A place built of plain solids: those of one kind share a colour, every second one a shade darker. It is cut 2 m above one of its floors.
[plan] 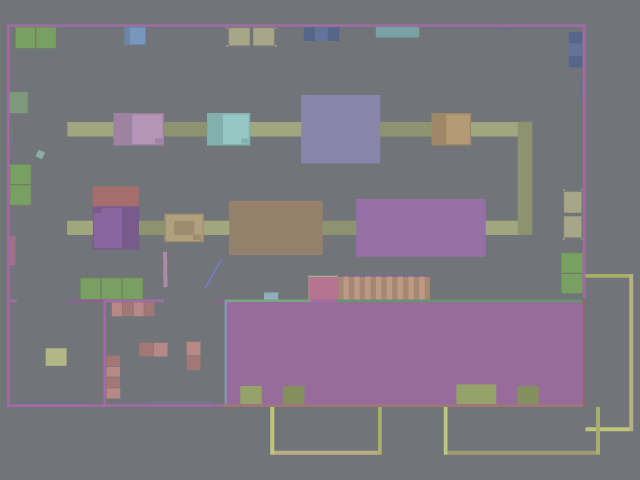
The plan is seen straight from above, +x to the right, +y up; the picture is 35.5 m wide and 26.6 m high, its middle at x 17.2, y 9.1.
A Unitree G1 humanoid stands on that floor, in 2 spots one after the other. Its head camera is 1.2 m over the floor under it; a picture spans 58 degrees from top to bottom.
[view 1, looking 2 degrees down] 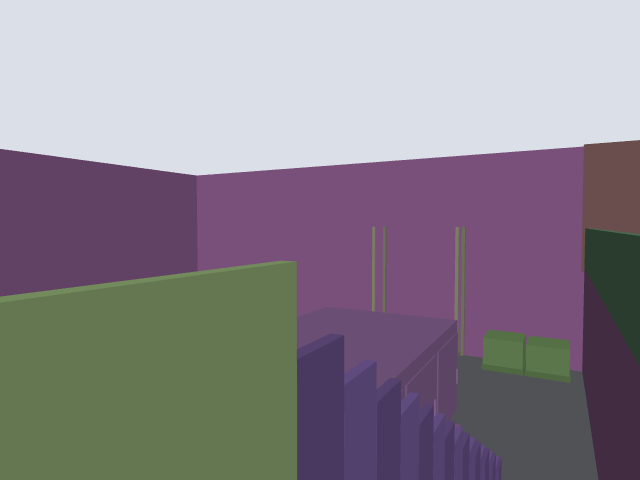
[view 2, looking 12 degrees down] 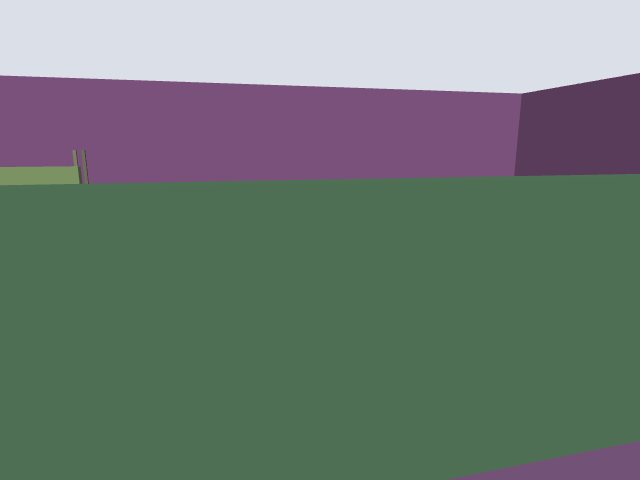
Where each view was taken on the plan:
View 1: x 17.20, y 6.43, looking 29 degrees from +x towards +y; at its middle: wall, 16.66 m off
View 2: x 18.90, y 4.43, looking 76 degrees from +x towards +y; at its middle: mezz_parapet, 1.29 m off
